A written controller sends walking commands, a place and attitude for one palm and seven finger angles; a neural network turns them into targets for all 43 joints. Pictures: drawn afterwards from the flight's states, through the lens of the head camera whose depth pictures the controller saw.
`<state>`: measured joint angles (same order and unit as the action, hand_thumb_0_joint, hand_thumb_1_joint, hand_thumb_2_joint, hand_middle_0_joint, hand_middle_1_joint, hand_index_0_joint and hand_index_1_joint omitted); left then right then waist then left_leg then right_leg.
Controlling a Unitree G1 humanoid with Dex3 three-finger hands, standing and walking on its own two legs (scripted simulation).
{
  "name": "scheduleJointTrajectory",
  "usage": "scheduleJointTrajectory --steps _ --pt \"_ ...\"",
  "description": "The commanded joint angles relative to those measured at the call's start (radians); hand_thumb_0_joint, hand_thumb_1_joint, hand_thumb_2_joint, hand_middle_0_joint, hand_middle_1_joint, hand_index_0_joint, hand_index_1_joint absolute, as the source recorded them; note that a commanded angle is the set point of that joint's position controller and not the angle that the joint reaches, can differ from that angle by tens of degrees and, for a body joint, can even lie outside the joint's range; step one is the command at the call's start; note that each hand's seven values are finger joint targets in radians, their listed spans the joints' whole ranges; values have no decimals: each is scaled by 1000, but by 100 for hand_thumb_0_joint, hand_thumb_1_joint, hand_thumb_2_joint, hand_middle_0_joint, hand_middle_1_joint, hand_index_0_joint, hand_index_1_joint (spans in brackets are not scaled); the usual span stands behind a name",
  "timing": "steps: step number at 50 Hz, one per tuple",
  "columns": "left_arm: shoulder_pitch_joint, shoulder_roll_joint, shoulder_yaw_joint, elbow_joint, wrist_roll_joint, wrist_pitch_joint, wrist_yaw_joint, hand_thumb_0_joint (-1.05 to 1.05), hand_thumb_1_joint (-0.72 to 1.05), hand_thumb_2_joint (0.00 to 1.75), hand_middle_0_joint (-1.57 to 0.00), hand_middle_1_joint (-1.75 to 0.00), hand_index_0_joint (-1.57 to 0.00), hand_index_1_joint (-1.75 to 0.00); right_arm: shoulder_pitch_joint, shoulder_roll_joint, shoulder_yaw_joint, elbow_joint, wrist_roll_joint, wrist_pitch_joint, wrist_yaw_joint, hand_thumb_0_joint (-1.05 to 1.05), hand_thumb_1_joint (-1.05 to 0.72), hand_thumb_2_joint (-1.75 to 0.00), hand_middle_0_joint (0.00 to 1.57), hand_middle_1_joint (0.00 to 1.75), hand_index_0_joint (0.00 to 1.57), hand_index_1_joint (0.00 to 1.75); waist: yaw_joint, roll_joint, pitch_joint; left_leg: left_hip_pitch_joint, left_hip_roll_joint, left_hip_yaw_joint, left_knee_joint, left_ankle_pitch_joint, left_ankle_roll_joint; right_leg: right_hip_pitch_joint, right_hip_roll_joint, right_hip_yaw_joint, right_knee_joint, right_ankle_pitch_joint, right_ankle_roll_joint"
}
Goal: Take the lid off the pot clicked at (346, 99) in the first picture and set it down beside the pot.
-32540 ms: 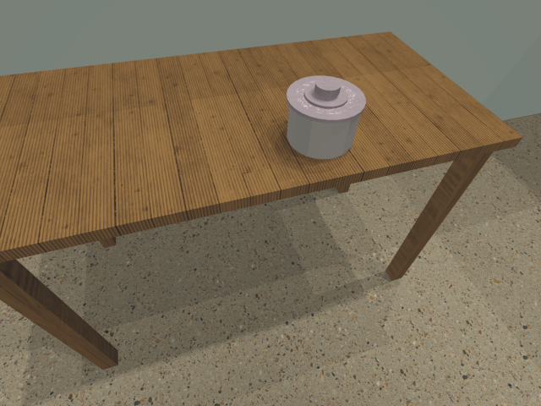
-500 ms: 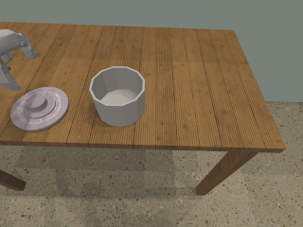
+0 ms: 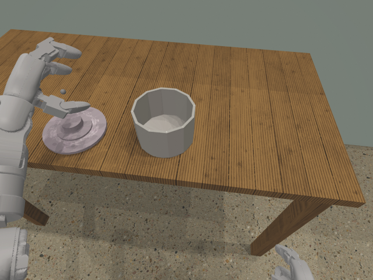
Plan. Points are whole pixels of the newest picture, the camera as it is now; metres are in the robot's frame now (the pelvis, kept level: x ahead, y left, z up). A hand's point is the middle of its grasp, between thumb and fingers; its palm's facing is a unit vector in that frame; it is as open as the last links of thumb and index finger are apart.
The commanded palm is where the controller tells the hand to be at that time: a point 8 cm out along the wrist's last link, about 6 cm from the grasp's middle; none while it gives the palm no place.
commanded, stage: draw the hand back to the body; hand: left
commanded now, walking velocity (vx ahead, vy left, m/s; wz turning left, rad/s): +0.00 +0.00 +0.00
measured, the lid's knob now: (72, 122) +0.46 +0.35 +0.03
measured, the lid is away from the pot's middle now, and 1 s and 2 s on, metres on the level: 0.25 0.25 0.25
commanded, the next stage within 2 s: step back with the hand held close in 1.64 s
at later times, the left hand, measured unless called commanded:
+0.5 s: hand (61, 92) +0.37 +0.26 +0.21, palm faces +0.48 -0.83 -0.28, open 9.3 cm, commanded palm +0.31 +0.29 +0.22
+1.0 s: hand (47, 132) +0.28 +0.24 +0.21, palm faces +0.45 -0.85 -0.27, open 7.5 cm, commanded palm +0.22 +0.27 +0.22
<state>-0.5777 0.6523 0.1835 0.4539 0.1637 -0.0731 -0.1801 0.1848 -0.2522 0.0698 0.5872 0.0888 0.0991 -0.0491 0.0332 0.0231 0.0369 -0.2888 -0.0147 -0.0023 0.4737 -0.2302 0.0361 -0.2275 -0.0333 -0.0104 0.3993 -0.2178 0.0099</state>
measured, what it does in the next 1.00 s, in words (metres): stands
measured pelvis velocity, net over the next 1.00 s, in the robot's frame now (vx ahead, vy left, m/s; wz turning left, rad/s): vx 0.02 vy -0.02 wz -0.04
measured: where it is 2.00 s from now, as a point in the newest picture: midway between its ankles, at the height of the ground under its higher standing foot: outside the picture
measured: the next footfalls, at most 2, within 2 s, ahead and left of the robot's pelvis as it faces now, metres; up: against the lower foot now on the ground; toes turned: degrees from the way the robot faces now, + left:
none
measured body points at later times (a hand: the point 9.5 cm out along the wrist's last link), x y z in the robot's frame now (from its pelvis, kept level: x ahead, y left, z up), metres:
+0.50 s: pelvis +0.04 -0.04 +0.00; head +0.05 -0.05 +0.45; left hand +0.33 +0.30 +0.23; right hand +0.19 -0.30 -0.10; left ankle +0.01 +0.09 -0.74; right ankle -0.01 -0.15 -0.74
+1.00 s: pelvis +0.02 -0.02 +0.00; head +0.01 -0.04 +0.45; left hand +0.25 +0.29 +0.22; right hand +0.21 -0.24 -0.08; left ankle +0.01 +0.09 -0.74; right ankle -0.01 -0.15 -0.74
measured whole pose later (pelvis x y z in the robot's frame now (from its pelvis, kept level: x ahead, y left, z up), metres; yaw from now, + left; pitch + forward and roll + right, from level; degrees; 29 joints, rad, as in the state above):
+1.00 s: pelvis +0.02 -0.02 +0.00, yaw -2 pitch -4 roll -1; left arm 0.10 0.39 0.38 -0.25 -0.11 -0.04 0.08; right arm 0.14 -0.23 0.05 0.66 0.02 -0.06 -0.07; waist 0.07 0.05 0.03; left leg -0.09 0.02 0.03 0.41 -0.25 0.00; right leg -0.06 0.00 0.02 0.35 -0.23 0.01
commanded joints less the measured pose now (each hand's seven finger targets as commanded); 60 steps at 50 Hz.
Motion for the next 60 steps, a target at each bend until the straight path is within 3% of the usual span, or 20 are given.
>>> scheduleJointTrajectory --steps 1,3,5,7,8,10,12,13,15,17,18,20,23,27,32,36,39,48,54,60 --pt "-478 244 206 -308 -181 -49 228 0 4 65 -34 -84 -34 -84 -35 -162 -51 -69 -18 -108 -50 0 -90 -90 20 30 20 30 -53 155 -308 295 59 -50 -130 56 -9 21 44 -14 -62 104 -67" --pt "-396 315 305 -417 -185 -64 267 0 9 66 -33 -81 -33 -81 -42 -159 -53 -65 -29 -140 -47 0 -90 -90 20 30 20 30 -28 234 -345 329 56 -35 -108 195 -19 82 42 -12 -55 181 -72" --pt "-221 205 282 -409 -206 -56 278 0 13 67 -32 -79 -32 -79 -47 -142 -60 -65 -37 -157 -39 0 -90 -90 20 30 20 30 -18 183 -335 321 56 -14 -83 334 -18 120 44 -21 -36 275 -68" --pt "-126 159 274 -377 -226 -36 276 0 18 69 -31 -76 -31 -76 -48 -146 -68 -57 -38 -155 -30 0 -90 -90 20 30 20 30 -17 89 -284 270 56 10 -77 333 -10 134 44 -23 -34 309 -60" --pt "-102 172 298 -394 -230 -37 279 0 20 69 -31 -74 -31 -74 -47 -150 -76 -55 -37 -157 -28 0 -90 -90 20 30 20 30 -21 38 -278 258 56 17 -72 340 -4 151 43 -26 -33 331 -58" --pt "-56 191 331 -467 -239 -36 277 0 24 71 -30 -71 -30 -71 -64 -154 -83 -66 -36 -159 -23 0 -90 -90 20 30 20 30 -6 42 -299 261 52 28 -58 368 4 169 36 -24 -25 380 -53" --pt "-31 161 320 -538 -242 -34 272 0 29 72 -30 -69 -30 -69 -71 -148 -86 -68 -34 -167 -22 0 -90 -90 20 30 20 30 -8 93 -324 297 48 41 -40 435 7 166 37 -20 -18 424 -48" --pt "-18 143 311 -540 -244 -33 273 0 31 73 -29 -67 -29 -67 -74 -145 -88 -65 -35 -168 -21 0 -90 -90 20 30 20 30 -18 87 -307 289 46 44 -38 432 6 160 35 -18 -22 424 -46" --pt "38 154 336 -508 -249 -19 277 0 36 74 -29 -64 -29 -64 -67 -155 -95 -56 -35 -163 -23 0 -90 -90 20 30 20 30 -11 11 -283 264 44 52 -36 399 13 158 36 -25 -19 440 -43" --pt "50 170 356 -598 -251 -25 276 0 40 75 -28 -61 -28 -61 -80 -152 -98 -64 -33 -167 -24 0 -90 -90 20 30 20 30 -4 24 -327 290 37 64 -25 424 20 184 30 -16 -12 499 -37" --pt "63 167 358 -637 -253 -31 276 0 42 76 -28 -60 -28 -60 -90 -144 -97 -67 -34 -171 -23 0 -90 -90 20 30 20 30 -7 69 -335 296 33 67 -22 443 18 193 25 -10 -11 515 -36" --pt "139 143 361 -637 -257 -26 277 0 47 77 -27 -57 -27 -57 -86 -142 -100 -62 -36 -173 -21 0 -90 -90 20 30 20 30 3 60 -323 305 34 74 -13 473 20 188 26 -11 -8 557 -33" --pt "152 97 328 -645 -260 -23 275 0 54 79 -26 -53 -26 -53 -98 -138 -102 -60 -35 -175 -24 0 -90 -90 20 30 20 30 -12 0 -281 294 30 80 -21 422 21 164 28 -14 -18 526 -27" --pt "213 119 368 -732 -266 -28 277 0 63 82 -24 -47 -24 -47 -118 -132 -98 -71 -39 -181 -28 0 -90 -90 20 30 20 30 11 42 -296 313 31 82 -26 419 22 179 26 -9 -18 529 -29" --pt "286 73 358 -750 -276 -24 275 0 74 85 -23 -40 -23 -40 -136 -123 -93 -71 -45 -187 -30 0 -90 -90 20 30 20 30 11 -4 -241 301 36 77 -44 380 17 159 30 -15 -32 476 -29" --pt "319 39 336 -823 -277 -31 273 0 83 88 -21 -34 -21 -34 -159 -108 -84 -82 -48 -194 -32 0 -90 -90 20 30 20 30 12 57 -222 317 36 76 -58 335 12 140 30 -12 -52 398 -32" --pt "385 11 325 -793 -280 -29 275 0 90 90 -20 -30 -20 -30 -160 -107 -80 -75 -53 -196 -34 0 -90 -90 20 30 20 30 11 17 -188 306 39 65 -72 292 11 120 36 -16 -63 336 -35" --pt "459 -21 302 -950 -279 -43 276 0 90 90 -20 -30 -20 -30 -196 -92 -69 -88 -65 -211 -36 0 -90 -90 20 30 20 30 15 68 -174 310 40 43 -106 217 0 135 36 -11 -86 227 -42" --pt "586 -46 301 -982 -277 -49 276 0 90 90 -20 -30 -20 -30 -197 -92 -68 -87 -74 -217 -33 0 -90 -90 20 30 20 30 29 45 -144 281 45 29 -120 191 -4 139 38 -15 -91 192 -48" --pt "675 -72 276 -1086 -271 -56 273 0 90 90 -20 -30 -20 -30 -204 -87 -67 -96 -80 -227 -27 0 -90 -90 20 30 20 30 31 73 -125 272 49 18 -125 177 -10 139 37 -13 -94 168 -51"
